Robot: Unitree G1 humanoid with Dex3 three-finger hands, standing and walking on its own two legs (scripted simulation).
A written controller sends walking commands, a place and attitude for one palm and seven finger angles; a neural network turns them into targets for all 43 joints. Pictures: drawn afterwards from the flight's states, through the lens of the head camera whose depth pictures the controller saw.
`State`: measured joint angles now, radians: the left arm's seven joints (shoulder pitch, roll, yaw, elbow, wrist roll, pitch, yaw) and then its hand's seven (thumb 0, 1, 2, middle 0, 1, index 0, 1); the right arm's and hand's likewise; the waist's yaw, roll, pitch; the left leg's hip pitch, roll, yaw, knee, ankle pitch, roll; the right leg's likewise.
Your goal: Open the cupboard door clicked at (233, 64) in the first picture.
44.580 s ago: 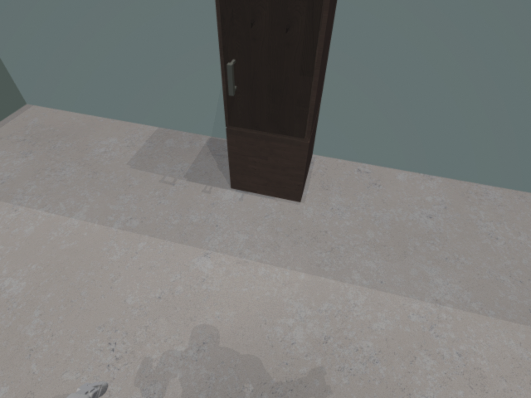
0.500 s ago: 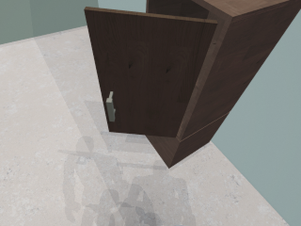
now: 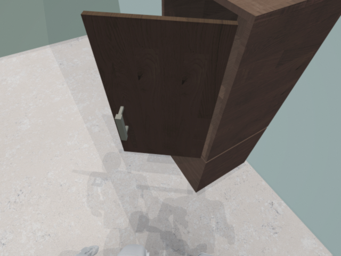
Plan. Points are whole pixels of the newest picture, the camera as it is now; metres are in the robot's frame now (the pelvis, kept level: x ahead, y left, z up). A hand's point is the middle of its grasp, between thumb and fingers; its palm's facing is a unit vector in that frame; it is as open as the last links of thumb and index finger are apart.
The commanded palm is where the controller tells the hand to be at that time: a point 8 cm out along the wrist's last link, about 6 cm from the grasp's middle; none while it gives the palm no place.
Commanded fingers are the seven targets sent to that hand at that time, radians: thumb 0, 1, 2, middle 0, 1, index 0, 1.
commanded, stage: come to a stop and stand still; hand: left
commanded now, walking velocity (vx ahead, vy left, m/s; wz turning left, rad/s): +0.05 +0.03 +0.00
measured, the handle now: (123, 123) +0.52 +0.20 -0.10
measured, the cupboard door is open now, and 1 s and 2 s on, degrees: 53 53 53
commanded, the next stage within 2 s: look again from close up in 0.98 s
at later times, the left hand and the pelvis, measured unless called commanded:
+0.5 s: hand out of the picture -0.06 +0.20 -0.17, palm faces +0.04 -0.98 -0.21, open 7.4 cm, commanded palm none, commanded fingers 0.00 0.90 0.90 -0.20 -0.30 -0.20 -0.30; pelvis -0.05 +0.03 +0.01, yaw +0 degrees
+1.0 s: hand out of the picture -0.09 +0.17 -0.17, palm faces +0.05 -0.99 -0.16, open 7.4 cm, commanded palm none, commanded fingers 0.00 0.90 0.90 -0.20 -0.30 -0.20 -0.30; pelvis -0.07 +0.01 +0.01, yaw +0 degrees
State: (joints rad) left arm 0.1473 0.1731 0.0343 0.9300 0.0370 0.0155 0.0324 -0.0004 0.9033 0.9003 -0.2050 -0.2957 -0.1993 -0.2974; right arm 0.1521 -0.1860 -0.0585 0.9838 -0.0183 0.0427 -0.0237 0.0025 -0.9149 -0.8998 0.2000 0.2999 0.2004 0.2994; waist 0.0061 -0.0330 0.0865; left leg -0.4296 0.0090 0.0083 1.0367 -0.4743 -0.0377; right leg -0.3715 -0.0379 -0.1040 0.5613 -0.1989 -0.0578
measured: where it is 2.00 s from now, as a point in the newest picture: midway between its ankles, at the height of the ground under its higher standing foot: outside the picture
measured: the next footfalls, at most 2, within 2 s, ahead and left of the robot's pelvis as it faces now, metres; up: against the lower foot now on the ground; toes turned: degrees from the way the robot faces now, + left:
left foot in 0.14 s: +0.01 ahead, +0.13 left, +0.00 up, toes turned +2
right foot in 0.44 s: -0.04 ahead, -0.09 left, +0.00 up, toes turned -1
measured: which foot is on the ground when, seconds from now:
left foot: up 0.00-0.12, down 0.14-1.00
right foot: down 0.00-0.16, up 0.18-0.42, down 0.44-1.00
